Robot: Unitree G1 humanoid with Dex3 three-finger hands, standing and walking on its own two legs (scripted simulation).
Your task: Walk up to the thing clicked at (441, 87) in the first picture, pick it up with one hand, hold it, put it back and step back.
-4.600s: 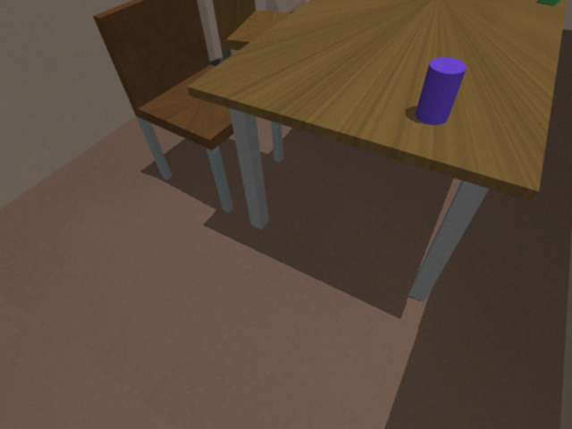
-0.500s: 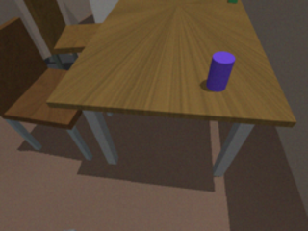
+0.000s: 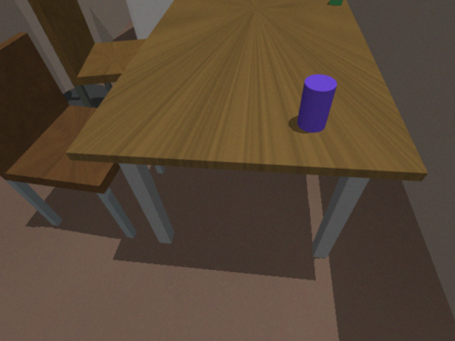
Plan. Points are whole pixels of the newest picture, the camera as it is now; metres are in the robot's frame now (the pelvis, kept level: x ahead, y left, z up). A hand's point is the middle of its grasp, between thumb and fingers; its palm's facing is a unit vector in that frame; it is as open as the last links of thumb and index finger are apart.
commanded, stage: stand
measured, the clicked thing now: (315, 104) +0.68 -0.19 +0.01
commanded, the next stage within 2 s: none
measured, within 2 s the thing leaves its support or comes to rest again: neither
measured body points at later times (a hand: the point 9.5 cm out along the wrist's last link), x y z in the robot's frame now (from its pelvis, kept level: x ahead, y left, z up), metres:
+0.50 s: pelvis +0.00 -0.01 +0.00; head +0.01 -0.01 +0.45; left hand +0.07 +0.30 -0.13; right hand +0.06 -0.31 -0.14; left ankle +0.02 +0.13 -0.75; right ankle +0.00 -0.12 -0.75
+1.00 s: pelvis +0.01 -0.01 +0.00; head +0.02 -0.01 +0.45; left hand +0.09 +0.29 -0.13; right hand +0.08 -0.31 -0.14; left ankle +0.02 +0.13 -0.75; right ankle +0.00 -0.12 -0.75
